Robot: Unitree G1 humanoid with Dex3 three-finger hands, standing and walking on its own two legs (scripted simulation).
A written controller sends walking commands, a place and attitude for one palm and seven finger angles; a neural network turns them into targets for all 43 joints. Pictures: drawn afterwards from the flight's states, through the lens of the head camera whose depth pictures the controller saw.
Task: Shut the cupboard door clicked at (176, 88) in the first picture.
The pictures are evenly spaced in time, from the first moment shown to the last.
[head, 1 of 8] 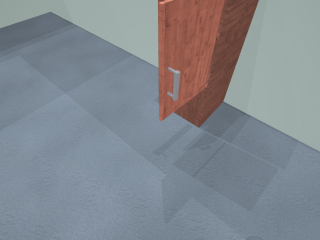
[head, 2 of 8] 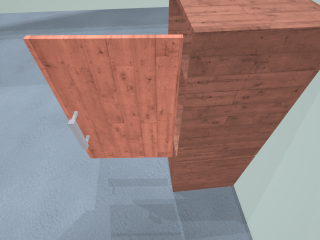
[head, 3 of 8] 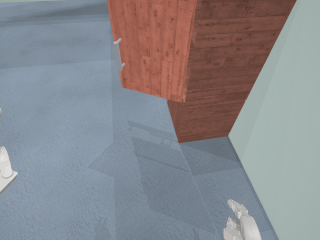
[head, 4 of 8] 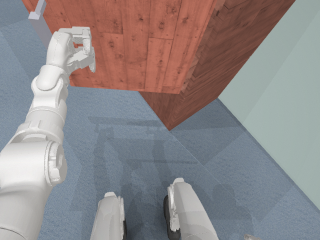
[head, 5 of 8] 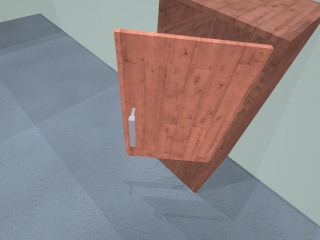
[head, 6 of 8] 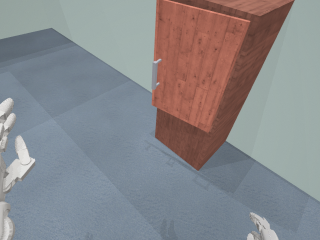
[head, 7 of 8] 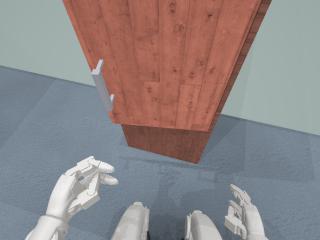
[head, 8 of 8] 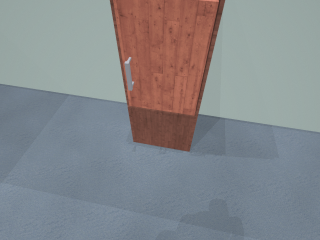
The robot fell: no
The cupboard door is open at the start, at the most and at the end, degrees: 85 85 0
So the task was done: yes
